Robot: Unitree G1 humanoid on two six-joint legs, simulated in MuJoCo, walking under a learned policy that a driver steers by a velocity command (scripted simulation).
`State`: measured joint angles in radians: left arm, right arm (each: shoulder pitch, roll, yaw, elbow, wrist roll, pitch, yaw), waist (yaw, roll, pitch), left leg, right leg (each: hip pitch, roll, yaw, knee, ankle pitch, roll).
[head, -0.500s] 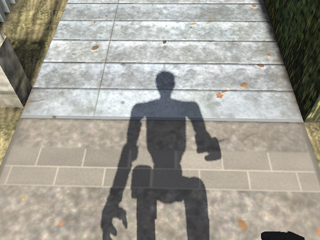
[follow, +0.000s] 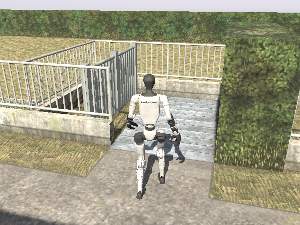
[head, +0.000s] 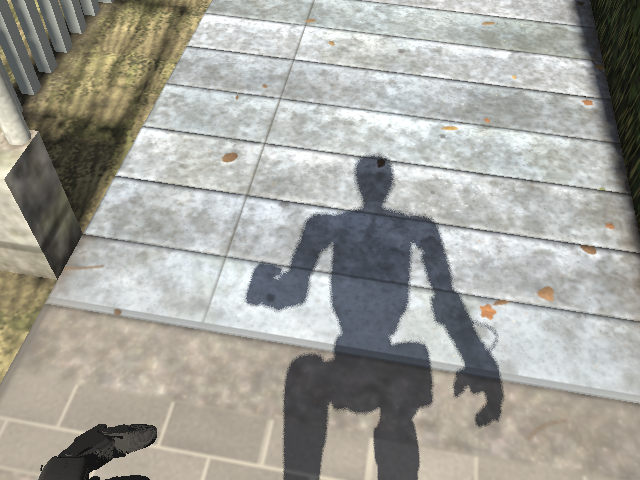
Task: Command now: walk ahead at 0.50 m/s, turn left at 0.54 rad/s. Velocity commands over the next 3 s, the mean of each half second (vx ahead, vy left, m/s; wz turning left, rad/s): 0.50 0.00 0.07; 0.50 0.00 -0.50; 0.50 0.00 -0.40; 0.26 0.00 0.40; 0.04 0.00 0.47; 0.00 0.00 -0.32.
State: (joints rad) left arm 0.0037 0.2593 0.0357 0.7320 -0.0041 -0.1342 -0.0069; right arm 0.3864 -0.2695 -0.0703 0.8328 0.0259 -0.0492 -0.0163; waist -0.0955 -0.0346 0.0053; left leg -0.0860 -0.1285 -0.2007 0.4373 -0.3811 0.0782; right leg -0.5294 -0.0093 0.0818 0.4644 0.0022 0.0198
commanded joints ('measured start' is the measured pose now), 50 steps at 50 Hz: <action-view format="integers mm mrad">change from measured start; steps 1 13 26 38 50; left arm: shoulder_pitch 130 284 365 240 211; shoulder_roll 168 134 53 60 149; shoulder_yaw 60 49 18 39 78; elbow -37 46 34 -53 -145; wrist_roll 5 -9 11 -19 -18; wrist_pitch -32 8 52 94 101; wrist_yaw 1 -12 16 -3 -53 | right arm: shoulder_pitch -44 -174 14 -156 -95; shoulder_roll -104 -33 -240 -119 -240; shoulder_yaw -19 15 -52 -32 -63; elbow -74 -162 -152 -81 -35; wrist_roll -9 -31 -34 -37 5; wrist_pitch -4 -31 -69 -74 -7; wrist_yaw -5 12 9 17 -3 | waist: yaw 140 108 -48 92 170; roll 152 -46 130 93 118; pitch -113 -5 -266 23 -65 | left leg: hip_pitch -50 -574 309 -13 131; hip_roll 204 221 423 394 393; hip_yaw -191 146 -94 178 423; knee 121 479 15 -299 142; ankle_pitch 424 132 301 453 1032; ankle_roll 83 -69 52 117 6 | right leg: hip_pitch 319 393 92 -219 187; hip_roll -22 -197 -14 -127 57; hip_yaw -6 173 44 23 -210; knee -49 -303 387 538 131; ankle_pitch -51 41 -308 -100 -176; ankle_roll -73 -266 -80 -6 -161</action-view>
